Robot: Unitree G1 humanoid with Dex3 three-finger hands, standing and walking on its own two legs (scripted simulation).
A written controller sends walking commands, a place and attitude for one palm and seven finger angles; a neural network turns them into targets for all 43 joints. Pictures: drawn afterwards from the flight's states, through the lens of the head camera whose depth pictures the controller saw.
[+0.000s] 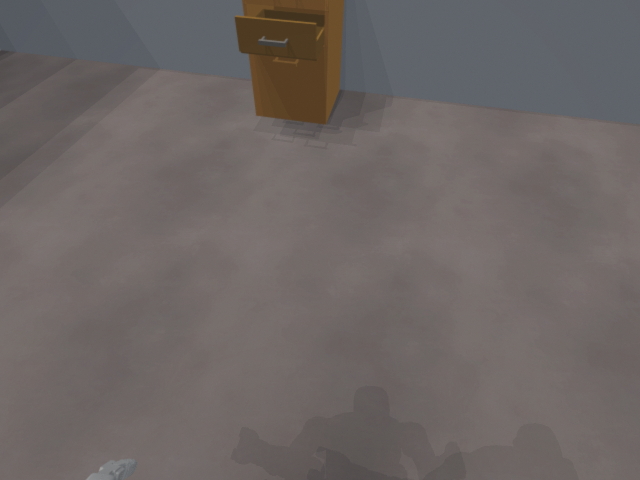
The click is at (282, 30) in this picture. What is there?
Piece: drawer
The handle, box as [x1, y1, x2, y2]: [258, 36, 287, 47]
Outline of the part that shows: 258,43 284,47 287,39 285,39 284,41 265,40 263,36 258,40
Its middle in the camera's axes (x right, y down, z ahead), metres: -0.23 -0.93 +1.81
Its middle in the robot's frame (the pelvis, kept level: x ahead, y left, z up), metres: +1.95 +0.31 -0.24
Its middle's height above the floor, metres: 0.53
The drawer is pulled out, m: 0.18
